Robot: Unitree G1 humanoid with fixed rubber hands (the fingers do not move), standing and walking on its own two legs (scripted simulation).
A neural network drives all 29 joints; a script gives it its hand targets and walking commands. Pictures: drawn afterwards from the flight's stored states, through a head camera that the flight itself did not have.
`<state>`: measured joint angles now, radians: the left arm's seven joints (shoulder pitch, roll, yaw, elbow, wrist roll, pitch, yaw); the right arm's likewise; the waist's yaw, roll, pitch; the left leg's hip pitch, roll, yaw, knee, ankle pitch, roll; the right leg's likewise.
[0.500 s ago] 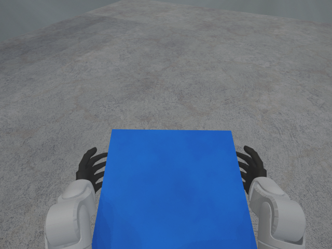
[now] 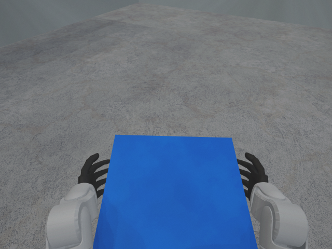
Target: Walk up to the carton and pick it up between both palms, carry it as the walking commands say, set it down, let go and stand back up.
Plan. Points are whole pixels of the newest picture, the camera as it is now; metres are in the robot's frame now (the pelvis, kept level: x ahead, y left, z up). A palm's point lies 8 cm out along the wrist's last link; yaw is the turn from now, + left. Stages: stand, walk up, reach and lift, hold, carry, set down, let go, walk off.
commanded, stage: carry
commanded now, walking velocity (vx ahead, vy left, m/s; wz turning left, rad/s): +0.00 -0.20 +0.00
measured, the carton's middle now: (171, 204) +0.23 -0.01 +0.01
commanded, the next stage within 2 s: none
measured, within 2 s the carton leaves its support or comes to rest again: neither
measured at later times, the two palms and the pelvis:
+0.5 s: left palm (129, 197) +0.20 +0.08 +0.10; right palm (305, 205) +0.19 -0.27 +0.10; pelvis -0.04 -0.08 +0.01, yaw -1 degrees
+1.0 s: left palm (192, 223) +0.16 -0.04 +0.10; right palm out of the picture +0.15 -0.38 +0.11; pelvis -0.08 -0.19 +0.01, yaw -1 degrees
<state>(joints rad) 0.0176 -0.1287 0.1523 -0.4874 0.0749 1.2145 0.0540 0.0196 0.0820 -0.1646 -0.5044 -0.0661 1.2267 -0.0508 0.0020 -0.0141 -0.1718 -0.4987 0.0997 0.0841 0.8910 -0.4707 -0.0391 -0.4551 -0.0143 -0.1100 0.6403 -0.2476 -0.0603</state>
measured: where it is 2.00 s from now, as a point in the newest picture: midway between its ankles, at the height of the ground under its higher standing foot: outside the picture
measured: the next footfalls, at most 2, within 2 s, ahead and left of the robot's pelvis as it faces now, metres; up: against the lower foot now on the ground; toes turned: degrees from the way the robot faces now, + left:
left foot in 0.06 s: +0.04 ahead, +0.12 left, +0.00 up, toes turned +8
right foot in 0.32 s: +0.04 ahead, -0.18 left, +0.00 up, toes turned -9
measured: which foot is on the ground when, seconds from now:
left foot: up 0.00-0.04, down 0.06-0.34, up 0.36-0.56, down 0.58-0.84, up 0.86-1.00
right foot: down 0.00-0.08, up 0.10-0.30, down 0.32-0.58, up 0.60-0.80, down 0.82-1.00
